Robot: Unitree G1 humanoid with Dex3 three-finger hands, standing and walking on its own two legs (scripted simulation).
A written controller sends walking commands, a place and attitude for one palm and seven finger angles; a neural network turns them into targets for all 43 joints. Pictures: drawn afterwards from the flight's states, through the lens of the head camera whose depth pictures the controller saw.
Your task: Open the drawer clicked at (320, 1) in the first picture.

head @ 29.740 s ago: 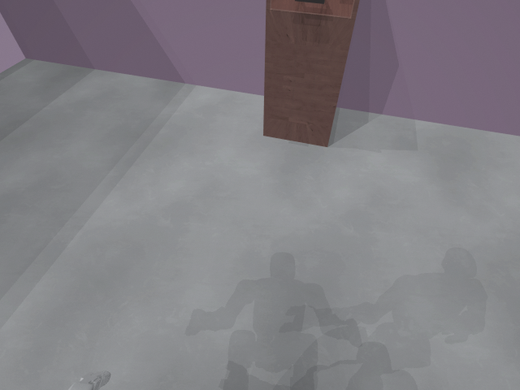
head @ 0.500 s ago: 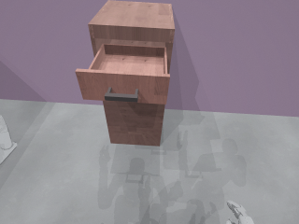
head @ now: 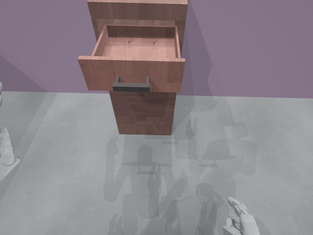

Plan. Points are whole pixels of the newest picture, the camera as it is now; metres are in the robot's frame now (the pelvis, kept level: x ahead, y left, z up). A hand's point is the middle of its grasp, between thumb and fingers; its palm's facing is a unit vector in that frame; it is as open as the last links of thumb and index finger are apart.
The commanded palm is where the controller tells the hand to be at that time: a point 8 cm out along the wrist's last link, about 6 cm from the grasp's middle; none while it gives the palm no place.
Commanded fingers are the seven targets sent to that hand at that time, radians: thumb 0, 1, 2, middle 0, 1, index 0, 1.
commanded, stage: stop stepping back and stand still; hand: left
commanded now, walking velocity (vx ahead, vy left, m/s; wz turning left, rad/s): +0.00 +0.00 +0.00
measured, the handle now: (132, 83) +0.58 +0.11 +0.04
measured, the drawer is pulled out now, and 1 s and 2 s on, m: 0.30 0.30 0.30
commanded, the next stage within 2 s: let the arm hang, fingers relaxed in 0.70 s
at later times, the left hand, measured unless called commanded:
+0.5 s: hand out of the picture +0.17 +0.27 +0.20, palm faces +0.41 -0.78 -0.47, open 7.4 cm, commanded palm +0.10 +0.31 +0.23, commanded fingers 0.00 0.90 0.90 -0.20 -0.30 -0.20 -0.30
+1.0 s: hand out of the picture +0.12 +0.25 -0.09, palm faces -0.02 -0.91 -0.42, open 7.4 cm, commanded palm none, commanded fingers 0.00 0.90 0.90 -0.20 -0.30 -0.20 -0.30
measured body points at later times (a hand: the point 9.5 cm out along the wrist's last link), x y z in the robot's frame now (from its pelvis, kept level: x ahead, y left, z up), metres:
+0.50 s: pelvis -0.03 +0.03 +0.00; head +0.00 +0.04 +0.45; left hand +0.14 +0.31 +0.23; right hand +0.15 -0.20 -0.07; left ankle +0.02 +0.14 -0.74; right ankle -0.02 -0.12 -0.74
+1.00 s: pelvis -0.04 +0.02 -0.01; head -0.03 -0.02 +0.44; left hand +0.12 +0.30 -0.06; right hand +0.11 -0.25 -0.14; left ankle +0.02 +0.14 -0.74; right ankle -0.02 -0.12 -0.74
